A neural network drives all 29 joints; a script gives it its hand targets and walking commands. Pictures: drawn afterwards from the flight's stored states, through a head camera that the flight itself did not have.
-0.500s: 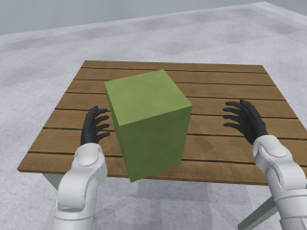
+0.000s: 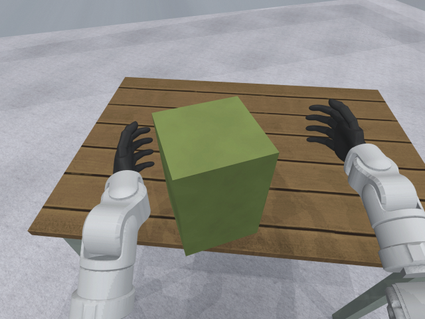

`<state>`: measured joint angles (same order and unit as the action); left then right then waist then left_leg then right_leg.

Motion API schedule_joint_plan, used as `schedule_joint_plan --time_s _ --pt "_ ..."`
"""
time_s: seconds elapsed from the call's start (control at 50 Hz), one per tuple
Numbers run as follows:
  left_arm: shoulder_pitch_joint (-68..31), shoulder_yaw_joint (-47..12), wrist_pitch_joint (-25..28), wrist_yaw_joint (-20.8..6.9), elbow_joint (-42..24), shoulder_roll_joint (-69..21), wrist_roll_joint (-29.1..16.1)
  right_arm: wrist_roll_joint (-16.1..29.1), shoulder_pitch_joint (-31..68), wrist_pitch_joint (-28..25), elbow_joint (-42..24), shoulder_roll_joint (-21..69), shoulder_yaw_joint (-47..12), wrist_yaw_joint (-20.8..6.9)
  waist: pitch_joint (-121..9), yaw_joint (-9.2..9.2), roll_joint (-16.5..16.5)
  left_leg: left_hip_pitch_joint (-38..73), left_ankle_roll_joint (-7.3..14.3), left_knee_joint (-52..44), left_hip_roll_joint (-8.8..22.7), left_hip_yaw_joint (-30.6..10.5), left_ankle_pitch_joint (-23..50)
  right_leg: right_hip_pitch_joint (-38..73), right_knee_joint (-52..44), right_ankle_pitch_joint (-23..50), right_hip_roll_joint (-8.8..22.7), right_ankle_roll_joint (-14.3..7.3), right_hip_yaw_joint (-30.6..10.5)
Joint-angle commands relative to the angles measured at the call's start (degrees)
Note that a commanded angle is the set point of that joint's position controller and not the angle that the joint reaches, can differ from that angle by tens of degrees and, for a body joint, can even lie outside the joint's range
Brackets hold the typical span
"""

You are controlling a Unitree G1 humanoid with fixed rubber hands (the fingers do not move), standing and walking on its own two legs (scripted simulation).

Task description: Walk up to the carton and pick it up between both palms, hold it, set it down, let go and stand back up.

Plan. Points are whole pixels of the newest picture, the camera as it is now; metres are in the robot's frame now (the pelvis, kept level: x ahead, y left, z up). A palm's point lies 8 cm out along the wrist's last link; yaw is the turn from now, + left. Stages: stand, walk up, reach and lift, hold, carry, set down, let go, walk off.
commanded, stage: reach and lift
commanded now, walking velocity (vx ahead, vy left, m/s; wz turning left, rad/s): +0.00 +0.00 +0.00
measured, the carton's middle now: (210, 179) +0.39 +0.05 +0.06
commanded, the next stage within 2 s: none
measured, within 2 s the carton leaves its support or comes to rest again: neither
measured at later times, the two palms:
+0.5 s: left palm (120, 138) +0.35 +0.18 +0.20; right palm (328, 100) +0.46 -0.15 +0.22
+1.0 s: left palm (119, 122) +0.38 +0.20 +0.21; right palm (313, 90) +0.49 -0.13 +0.22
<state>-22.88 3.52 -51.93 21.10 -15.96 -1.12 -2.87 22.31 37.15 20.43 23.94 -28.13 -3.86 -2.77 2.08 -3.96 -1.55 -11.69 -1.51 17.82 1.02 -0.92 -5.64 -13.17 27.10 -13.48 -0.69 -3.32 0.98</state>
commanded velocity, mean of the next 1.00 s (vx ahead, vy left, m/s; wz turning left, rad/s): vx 0.00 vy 0.00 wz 0.00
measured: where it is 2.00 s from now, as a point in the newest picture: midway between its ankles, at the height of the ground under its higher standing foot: outside the picture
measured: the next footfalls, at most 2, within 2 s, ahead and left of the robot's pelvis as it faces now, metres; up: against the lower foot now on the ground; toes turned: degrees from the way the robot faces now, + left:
none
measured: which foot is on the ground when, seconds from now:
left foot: down 0.00-1.00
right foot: down 0.00-1.00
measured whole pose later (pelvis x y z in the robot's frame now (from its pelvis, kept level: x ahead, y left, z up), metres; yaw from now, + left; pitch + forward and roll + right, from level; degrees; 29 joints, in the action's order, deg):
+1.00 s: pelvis +0.01 +0.02 +0.00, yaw +0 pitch +2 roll +1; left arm -44.7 5.1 -49.2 21.0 2.8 0.1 -2.4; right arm 24.8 63.0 21.8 51.4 -29.1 -6.6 -3.0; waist 2.1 -8.8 -0.8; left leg -14.5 -2.2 19.9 1.7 -0.9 -7.5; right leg -13.2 23.1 -12.1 -1.3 -2.7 0.9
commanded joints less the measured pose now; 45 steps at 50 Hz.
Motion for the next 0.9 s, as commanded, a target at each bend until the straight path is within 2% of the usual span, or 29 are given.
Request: schedule_joint_plan --time_s 0.0,0.04,0.08,0.1,0.12,0.16,0.18,0.2,0.22,0.24,0.26,0.3,0.32,0.38,0.4,0.46,0.52,0.56,0.6,0.64,0.66,0.7,0.74,0.76,0.78,0.8,0.84,0.86,0.88 --pt "-25.39 8.04 0.29 0.33 -7.16 6.07 2.43 8.05 29.73 -0.79 -1.93 -13.99 -2.11 1.31 -26.58 -7.12 -0.42 11.47 -0.22 2.61 0.78 3.12 16.39 7.32 -8.52 15.95 -3.33 0.72 -4.54" --pt "-29.85 8.0 0.28 0.19 -6.34 6.32 1.03 8.09 34.1 -0.65 -1.66 -12.97 -2.22 0.9 -28.38 -7.19 -0.72 10.46 -0.26 3.11 0.81 3.19 14.17 6.12 -8.6 13.75 -3.28 0.63 -4.23" --pt "-34.33 10.38 0.4 0.58 -2.6 9.64 0.73 7.66 39.55 -0.36 -2.59 -13.04 -2.79 0.93 -26.86 -9.47 -3.23 6.69 0.48 1.6 0.57 3.94 9.98 6.19 -9.22 9.7 -3.28 1.19 -4.83" --pt "-27.18 8.92 0.05 0.55 -4.88 7.66 1.19 8.37 34.07 -0.73 -2.58 -13.68 -2.78 0.75 -29.84 -8.39 -3.55 9.57 0.5 2.71 0.68 3.2 15.93 8.8 -8.36 16.8 -3.6 1.11 -4.65" --pt "-29.23 9.0 -0.13 0.23 -1.13 7.12 0.29 7.89 37.22 -0.62 0.43 -14.33 -2.67 0.9 -28.83 -8.65 -3.42 10.24 0.24 3.02 0.93 3.43 15.81 6.68 -8.69 15.48 -3.71 1.09 -4.34" --pt "-29.54 9.31 -0.17 -0.05 -2.94 7.3 1.56 8.85 35.86 -0.31 0.71 -12.39 -3.5 1.04 -29.23 -8.11 -2.71 9.29 0.07 3.42 0.36 3.29 17.92 9.08 -8.22 19.92 -3.72 1.18 -4.6" --pt "-32.96 10.3 -0.56 -0.19 2.14 7.65 2.78 8.86 39.02 0.14 6.65 -13.0 -3.63 1.14 -26.46 -8.7 -1.15 8.54 -0.21 2.55 0.36 3.83 13.98 7.15 -9.07 13.72 -3.26 1.17 -4.62" --pt "-35.49 9.56 -0.57 0.01 4.11 7.6 1.85 8.31 42.72 0.47 7.83 -12.71 -3.25 0.42 -25.27 -8.37 -1.42 7.33 -0.19 1.53 0.59 3.48 9.09 5.55 -9.76 9.26 -3.47 1.02 -3.77" --pt "-33.13 8.93 -0.41 0.21 6.24 6.64 3.32 8.11 40.69 0.2 8.48 -12.46 -4.33 0.22 -25.81 -9.08 -1.79 7.69 0.22 1.51 1.03 3.19 10.27 6.25 -9.48 10.11 -3.45 0.36 -4.01" --pt "-34.49 9.2 -0.26 -0.03 3.43 7.29 2.31 8.37 41.84 0.17 7.24 -12.55 -3.54 0.38 -26.79 -8.4 -1.24 8.51 -0.13 1.8 0.65 3.07 10.09 6.6 -9.66 10.81 -3.49 0.51 -4.19" --pt "-36.92 9.61 -0.17 -0.18 5.93 8.5 1.2 7.45 45.1 0.12 6.54 -13.32 -2.88 0.79 -27.95 -9.32 -2.31 6.66 0.38 1.85 0.49 3.56 8.52 7.04 -9.71 9.41 -3.28 0.79 -4.61" --pt "-38.44 8.6 0.7 0.09 2.78 8.8 1.5 8.44 45.94 -0.58 5.93 -13.3 -3.03 0.24 -32.14 -8.9 -1.08 7.49 -0.42 2.73 0.37 3.52 11.54 8.02 -8.89 12.76 -3.89 0.62 -4.03" --pt "-40.32 9.84 0.88 0.29 4.76 9.87 0.99 8.24 47.84 -0.15 6.89 -12.7 -3.53 0.42 -32.96 -9.74 -1.92 7.1 -0.19 2.73 0.18 3.61 11.47 8.07 -8.83 12.23 -3.74 0.93 -4.35" --pt "-39.04 9.33 0.27 0.1 9.94 7.8 1.74 8.12 46.44 0.57 15.11 -12.27 -3.67 0.14 -27.28 -9.08 0.12 8.22 -0.83 2.51 0.53 3.37 12.26 6.37 -9.72 12.25 -3.6 0.68 -4.08" --pt "-38.72 8.65 0.11 0.06 6.73 7.27 1.52 8.77 46.64 0.68 13.76 -12.42 -3.71 -0.2 -30.09 -9.05 0.91 9.72 -1.19 2.68 0.44 2.91 13.75 7.4 -9.5 13.74 -3.87 0.55 -3.48" --pt "-44.25 9.59 1.15 0.47 6.95 9.81 -0.32 7.99 52.27 0.19 10.76 -12.68 -3.41 -0.28 -33.5 -9.91 -1.95 7.4 -0.71 3.06 0.32 2.78 13.37 8.27 -9.12 14.37 -4.0 0.86 -3.71" --pt "-46.33 9.57 1.42 0.65 7.29 10.1 -1.11 8.13 54.19 0.08 11.33 -14.24 -2.6 -0.16 -36.64 -9.53 -0.63 7.85 -1.1 4.07 0.24 2.96 16.33 8.1 -8.32 17.98 -4.12 0.86 -3.38" --pt "-45.85 9.44 1.77 0.51 9.15 9.59 -0.05 9.09 53.7 0.67 15.49 -12.68 -4.87 -0.57 -33.91 -9.85 0.09 8.29 -1.35 3.95 0.21 3.32 17.47 8.15 -9.01 18.47 -4.05 0.71 -3.42" --pt "-46.1 8.83 1.57 0.52 9.59 8.44 1.05 9.66 53.21 0.7 17.67 -11.99 -4.64 -0.59 -35.89 -9.51 2.71 9.68 -1.96 4.2 0.22 2.82 17.64 7.68 -9.32 17.67 -4.01 0.33 -3.32" --pt "-48.73 10.66 1.43 0.68 14.64 11.12 0.06 8.95 57.23 1.06 16.9 -12.81 -4.94 -0.91 -34.32 -12.16 -0.59 5.83 -1.5 3.47 0.07 3.16 14.86 6.82 -9.94 12.94 -3.78 0.62 -3.75" --pt "-47.09 9.37 1.76 0.74 13.11 8.78 0.32 9.28 55.61 0.71 17.77 -11.81 -5.39 -0.94 -35.35 -10.99 0.51 7.52 -1.82 3.75 0.07 3.05 16.81 6.95 -9.48 16.53 -4.15 0.4 -3.37" --pt "-47.61 9.74 2.3 0.55 12.57 9.07 -0.15 8.81 56.27 0.13 16.14 -12.23 -5.15 -0.74 -38.96 -10.82 -0.78 7.68 -1.48 4.46 0.33 2.81 19.13 8.74 -8.42 20.79 -4.37 0.78 -3.09" --pt "-52.31 10.57 2.79 0.53 17.65 10.22 -0.11 8.82 60.08 0.56 19.26 -12.09 -4.87 -0.72 -35.33 -11.14 -1.04 4.33 -1.51 3.54 -0.21 3.36 14.61 7.15 -9.1 16.24 -4.27 0.87 -3.31" --pt "-49.92 10.01 2.85 0.94 13.74 9.6 1.2 9.09 57.05 0.27 19.49 -13.12 -4.33 -0.93 -36.87 -10.54 0.62 7.42 -2.02 3.92 0.02 2.61 18.03 7.45 -8.64 19.64 -4.62 0.56 -2.78" --pt "-50.07 10.24 2.89 1.02 14.82 8.11 1.2 9.46 57.97 -0.26 20.97 -13.02 -4.47 -1.15 -37.91 -11.38 1.78 8.18 -2.37 4.51 0.25 2.77 20.3 6.58 -9.07 19.48 -4.55 0.22 -3.21" --pt "-48.68 9.5 3.54 0.69 16.03 7.78 -0.02 9.47 58.04 -0.44 19.04 -12.77 -5.24 -1.14 -38.64 -11.3 0.4 7.94 -2.27 4.75 0.24 3.0 20.51 6.8 -8.95 20.12 -4.99 0.17 -2.64" --pt "-47.69 8.53 4.5 0.07 16.83 7.42 -0.54 9.07 55.71 -0.78 22.0 -12.09 -4.95 -1.08 -38.65 -9.74 0.76 8.34 -2.35 5.03 -0.06 2.74 20.74 6.92 -8.77 21.06 -4.79 0.35 -2.55" --pt "-47.03 9.71 5.01 0.42 15.48 7.69 0.78 8.39 54.43 -1.0 21.59 -11.61 -4.96 -0.99 -39.26 -10.75 0.54 8.77 -2.31 5.07 -0.06 2.73 21.21 6.55 -8.97 20.57 -4.77 0.26 -2.86" --pt "-46.27 9.31 5.43 0.53 19.0 6.88 2.18 7.54 52.54 -1.16 27.02 -11.68 -3.81 -1.27 -36.96 -10.23 3.36 8.1 -2.84 4.72 -0.03 2.66 18.21 4.42 -9.23 17.02 -4.74 -0.26 -2.35"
